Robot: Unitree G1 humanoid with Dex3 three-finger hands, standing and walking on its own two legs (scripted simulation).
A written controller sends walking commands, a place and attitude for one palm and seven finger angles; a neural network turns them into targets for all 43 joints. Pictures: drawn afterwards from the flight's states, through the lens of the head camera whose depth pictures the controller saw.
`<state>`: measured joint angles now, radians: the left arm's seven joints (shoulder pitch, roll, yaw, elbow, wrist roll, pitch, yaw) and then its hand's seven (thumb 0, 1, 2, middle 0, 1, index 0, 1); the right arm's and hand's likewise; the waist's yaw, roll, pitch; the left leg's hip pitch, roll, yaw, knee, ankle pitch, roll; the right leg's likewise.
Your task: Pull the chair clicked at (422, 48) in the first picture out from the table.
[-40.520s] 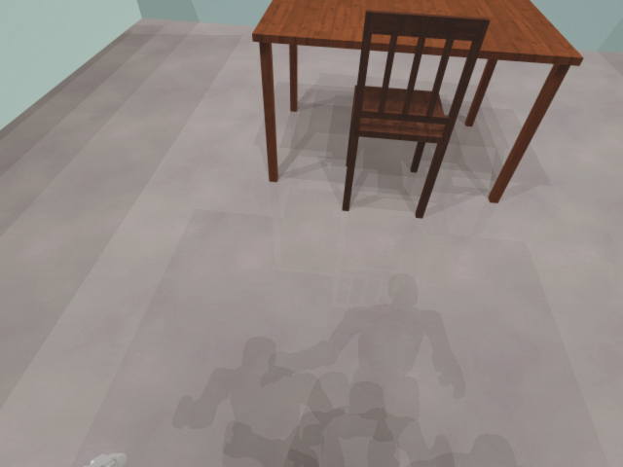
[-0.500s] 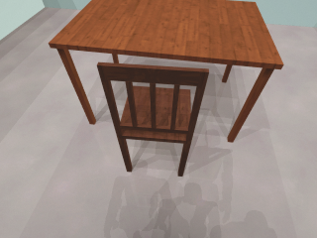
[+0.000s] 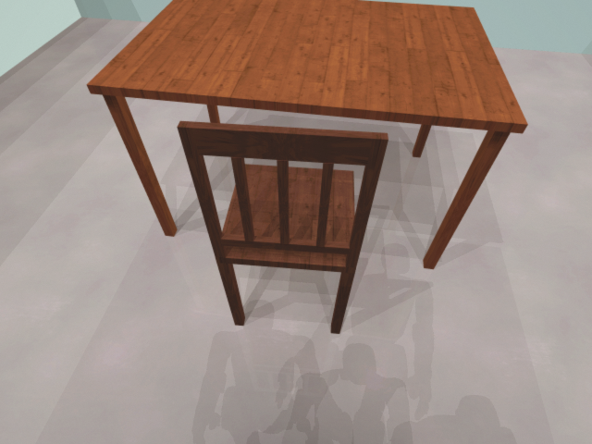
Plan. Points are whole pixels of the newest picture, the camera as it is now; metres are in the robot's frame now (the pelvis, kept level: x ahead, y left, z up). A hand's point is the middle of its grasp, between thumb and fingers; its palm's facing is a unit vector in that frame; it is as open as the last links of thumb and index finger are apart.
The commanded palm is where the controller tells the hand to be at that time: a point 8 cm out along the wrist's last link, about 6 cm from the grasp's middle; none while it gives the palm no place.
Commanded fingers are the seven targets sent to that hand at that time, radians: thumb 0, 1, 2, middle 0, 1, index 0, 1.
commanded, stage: take the last steps up to it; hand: left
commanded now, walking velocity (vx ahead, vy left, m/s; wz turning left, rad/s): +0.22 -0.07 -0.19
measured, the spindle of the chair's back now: (283, 204) +0.61 +0.06 -0.12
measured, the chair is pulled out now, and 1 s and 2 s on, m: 0.18 0.18 0.18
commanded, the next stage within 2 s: come to a stop and stand still in 0.42 s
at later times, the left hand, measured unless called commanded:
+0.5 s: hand out of the picture +0.05 +0.13 -0.18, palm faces -0.01 -0.99 -0.15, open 7.4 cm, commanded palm none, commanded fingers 0.00 0.90 0.90 -0.20 -0.30 -0.20 -0.30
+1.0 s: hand (219, 356) +0.29 +0.16 -0.18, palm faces -0.08 -0.96 -0.25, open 7.4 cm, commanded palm none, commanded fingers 0.00 0.90 0.90 -0.20 -0.30 -0.20 -0.30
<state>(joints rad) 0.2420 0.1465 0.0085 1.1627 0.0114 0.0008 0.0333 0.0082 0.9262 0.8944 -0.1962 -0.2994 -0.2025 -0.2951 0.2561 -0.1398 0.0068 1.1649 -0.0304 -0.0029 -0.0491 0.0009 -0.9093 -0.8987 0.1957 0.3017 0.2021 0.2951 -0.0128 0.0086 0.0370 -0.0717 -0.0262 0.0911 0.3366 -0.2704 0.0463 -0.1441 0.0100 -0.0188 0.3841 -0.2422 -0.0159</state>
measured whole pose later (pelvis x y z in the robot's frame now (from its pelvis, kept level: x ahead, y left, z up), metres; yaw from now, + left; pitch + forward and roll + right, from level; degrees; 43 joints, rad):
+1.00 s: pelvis +0.17 -0.03 -0.02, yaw -6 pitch +1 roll +0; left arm 0.12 0.21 0.06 0.96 0.02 0.02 0.03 0.00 0.91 0.89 -0.20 -0.30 -0.20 -0.29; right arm 0.21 -0.21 -0.06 1.04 -0.03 0.03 -0.03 0.00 -0.92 -0.90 0.20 0.30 0.20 0.29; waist -0.03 -0.01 0.08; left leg -0.26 0.00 0.02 0.58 -0.33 0.01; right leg -0.27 -0.01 -0.02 0.62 -0.36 -0.01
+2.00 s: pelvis +0.15 +0.00 -0.01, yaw -5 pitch -1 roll -1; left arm 0.29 0.19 -0.01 1.06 0.02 0.01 0.03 0.00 0.91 0.89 -0.20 -0.30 -0.20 -0.30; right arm 0.24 -0.16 0.00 1.05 -0.02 -0.01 -0.01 0.00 -0.93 -0.90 0.20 0.30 0.20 0.30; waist 0.01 -0.04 0.02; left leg -0.22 -0.04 0.03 0.52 -0.28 0.06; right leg -0.19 -0.05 -0.01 0.48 -0.27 0.04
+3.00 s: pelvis +0.15 +0.00 +0.00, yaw -5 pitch -2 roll +0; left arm 0.32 0.15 -0.01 1.12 0.02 0.00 0.04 0.00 0.91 0.89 -0.20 -0.30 -0.20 -0.30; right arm 0.27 -0.14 0.01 1.14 -0.01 -0.02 -0.02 0.01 -0.92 -0.90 0.20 0.30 0.20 0.30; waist 0.01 -0.03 0.03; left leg -0.18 -0.05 0.03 0.44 -0.23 0.05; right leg -0.16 -0.06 -0.01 0.43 -0.25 0.05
